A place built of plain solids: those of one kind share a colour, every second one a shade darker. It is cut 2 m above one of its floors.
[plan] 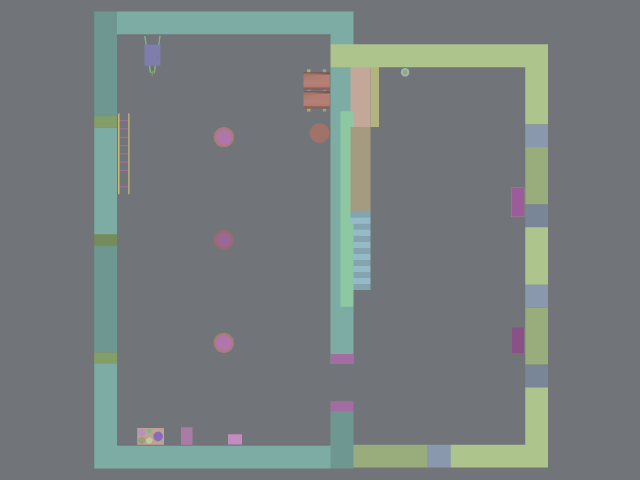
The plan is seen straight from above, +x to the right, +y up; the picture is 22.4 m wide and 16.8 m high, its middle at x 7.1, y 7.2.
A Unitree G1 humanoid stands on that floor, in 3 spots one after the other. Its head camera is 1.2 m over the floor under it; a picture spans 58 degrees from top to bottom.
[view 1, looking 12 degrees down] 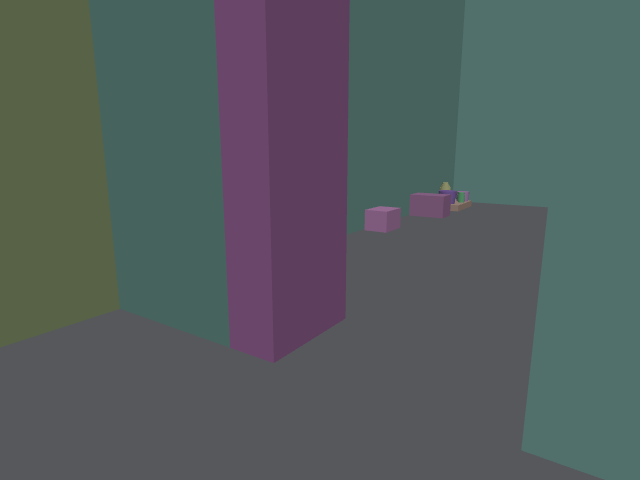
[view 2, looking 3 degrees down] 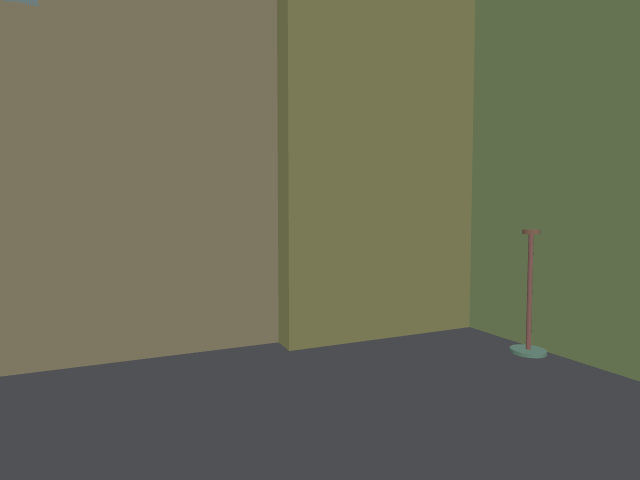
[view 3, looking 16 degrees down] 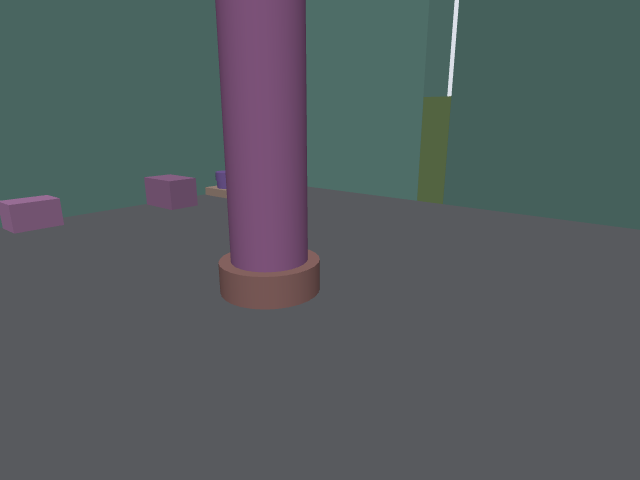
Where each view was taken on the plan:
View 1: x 10.00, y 3.05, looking -146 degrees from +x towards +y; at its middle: jamb_slype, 2.72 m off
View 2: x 12.78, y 9.85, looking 156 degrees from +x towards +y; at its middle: parapet_head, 3.96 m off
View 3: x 5.77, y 5.71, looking -141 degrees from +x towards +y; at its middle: ground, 4.35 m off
